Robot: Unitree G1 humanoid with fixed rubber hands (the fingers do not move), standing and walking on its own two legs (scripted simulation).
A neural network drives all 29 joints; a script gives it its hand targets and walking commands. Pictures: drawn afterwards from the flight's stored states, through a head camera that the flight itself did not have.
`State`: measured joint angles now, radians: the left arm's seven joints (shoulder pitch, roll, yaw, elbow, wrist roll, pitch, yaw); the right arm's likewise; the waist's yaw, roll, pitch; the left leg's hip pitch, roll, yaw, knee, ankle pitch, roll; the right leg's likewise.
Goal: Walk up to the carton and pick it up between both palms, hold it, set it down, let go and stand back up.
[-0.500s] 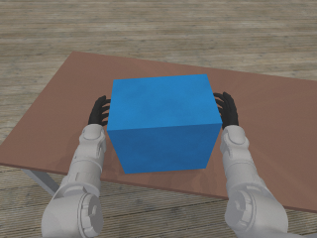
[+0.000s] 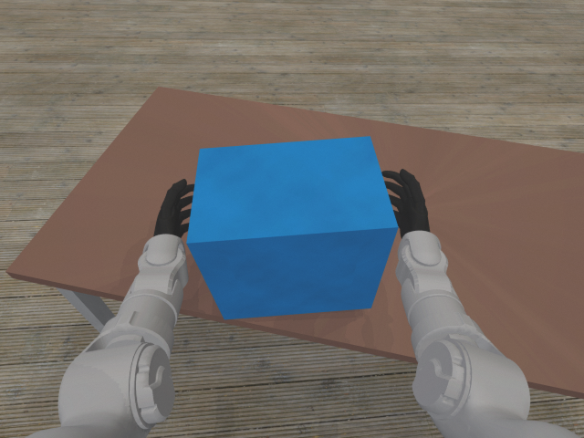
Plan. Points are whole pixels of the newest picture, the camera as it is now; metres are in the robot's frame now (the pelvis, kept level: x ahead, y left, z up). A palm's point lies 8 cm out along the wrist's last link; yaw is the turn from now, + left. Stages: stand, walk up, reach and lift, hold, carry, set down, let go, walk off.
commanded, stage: set down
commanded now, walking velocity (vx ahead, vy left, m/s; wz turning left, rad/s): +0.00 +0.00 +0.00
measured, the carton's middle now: (292, 234) +0.44 -0.01 -0.01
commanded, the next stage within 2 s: none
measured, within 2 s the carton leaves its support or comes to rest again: rests again in 1.08 s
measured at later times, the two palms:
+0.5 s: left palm (202, 214) +0.44 +0.13 +0.05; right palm (437, 234) +0.40 -0.22 +0.06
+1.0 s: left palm (197, 210) +0.46 +0.14 +0.04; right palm (420, 225) +0.43 -0.21 +0.04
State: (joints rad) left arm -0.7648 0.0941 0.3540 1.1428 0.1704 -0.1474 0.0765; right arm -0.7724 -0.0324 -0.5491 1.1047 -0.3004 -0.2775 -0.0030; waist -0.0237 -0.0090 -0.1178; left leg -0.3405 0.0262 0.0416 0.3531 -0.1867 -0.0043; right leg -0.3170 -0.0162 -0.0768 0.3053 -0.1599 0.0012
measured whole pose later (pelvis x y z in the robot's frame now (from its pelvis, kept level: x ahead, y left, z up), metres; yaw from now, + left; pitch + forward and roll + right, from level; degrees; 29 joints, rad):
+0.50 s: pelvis +0.00 -0.01 +0.00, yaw -2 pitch +13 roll +1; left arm -0.89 0.08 0.51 1.18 0.27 -0.14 0.03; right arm -0.77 0.00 -0.65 0.94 -0.43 -0.19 0.06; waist -0.03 0.01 -0.10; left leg -0.37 0.03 0.09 0.29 -0.15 -0.01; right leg -0.41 -0.01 -0.04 0.35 -0.17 -0.01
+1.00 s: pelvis +0.02 +0.00 +0.00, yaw -2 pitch +17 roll -1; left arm -0.83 0.07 0.45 1.11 0.23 -0.28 0.08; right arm -0.82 -0.05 -0.58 1.10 -0.32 -0.40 -0.01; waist -0.04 0.02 -0.09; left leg -0.45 0.04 0.07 0.37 -0.21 0.00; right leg -0.45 -0.02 -0.11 0.34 -0.17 -0.01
